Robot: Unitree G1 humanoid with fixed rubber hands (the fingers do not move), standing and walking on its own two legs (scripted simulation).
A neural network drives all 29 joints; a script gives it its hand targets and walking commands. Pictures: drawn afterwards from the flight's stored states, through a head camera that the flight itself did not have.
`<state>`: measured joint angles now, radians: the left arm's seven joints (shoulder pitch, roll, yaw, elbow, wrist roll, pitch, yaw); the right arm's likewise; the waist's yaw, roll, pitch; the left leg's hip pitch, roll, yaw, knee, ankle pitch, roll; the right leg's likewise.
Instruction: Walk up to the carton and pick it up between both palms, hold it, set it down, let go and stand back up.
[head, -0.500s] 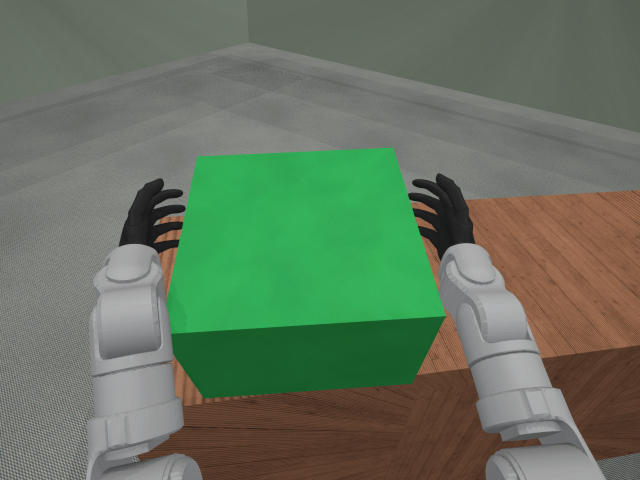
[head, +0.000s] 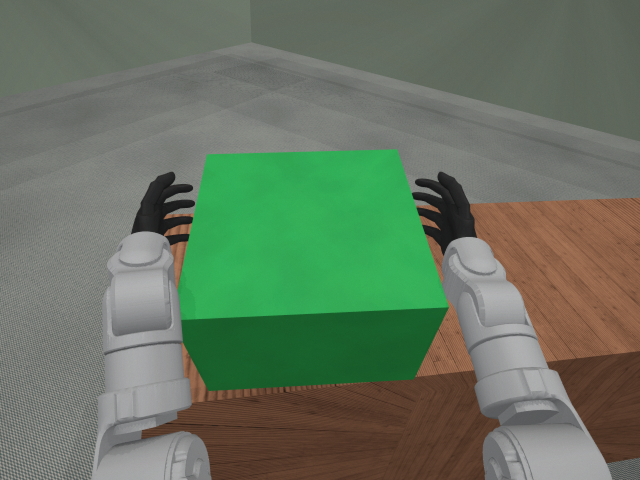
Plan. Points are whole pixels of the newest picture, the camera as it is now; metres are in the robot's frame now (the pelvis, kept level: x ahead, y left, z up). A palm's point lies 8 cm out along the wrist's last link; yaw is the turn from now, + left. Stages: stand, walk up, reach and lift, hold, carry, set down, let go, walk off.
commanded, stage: hold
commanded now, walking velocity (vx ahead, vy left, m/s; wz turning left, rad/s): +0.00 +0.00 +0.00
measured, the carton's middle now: (307, 264) +0.39 +0.01 +0.11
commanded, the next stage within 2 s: none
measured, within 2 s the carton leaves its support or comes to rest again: neither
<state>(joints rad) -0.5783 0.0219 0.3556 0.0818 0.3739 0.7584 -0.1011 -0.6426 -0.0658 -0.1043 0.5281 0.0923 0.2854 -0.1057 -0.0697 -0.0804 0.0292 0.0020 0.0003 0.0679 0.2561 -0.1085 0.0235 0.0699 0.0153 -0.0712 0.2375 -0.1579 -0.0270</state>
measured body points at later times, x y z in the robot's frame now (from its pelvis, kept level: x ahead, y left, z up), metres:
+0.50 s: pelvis +0.01 +0.00 +0.00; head -0.05 +0.02 +0.44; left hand +0.35 +0.19 +0.18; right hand +0.36 -0.17 +0.19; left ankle +0.03 +0.10 -0.75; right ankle +0.00 -0.10 -0.75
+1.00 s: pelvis +0.00 +0.00 +0.00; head -0.05 +0.03 +0.44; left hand +0.37 +0.20 +0.19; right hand +0.37 -0.16 +0.19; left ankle +0.03 +0.10 -0.75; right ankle +0.00 -0.10 -0.75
